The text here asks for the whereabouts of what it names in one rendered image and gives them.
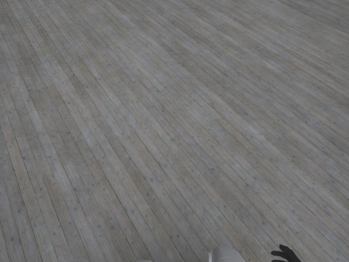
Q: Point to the right robot thigh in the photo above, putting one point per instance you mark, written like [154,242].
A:
[224,254]

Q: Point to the robot right hand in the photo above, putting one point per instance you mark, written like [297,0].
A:
[286,254]

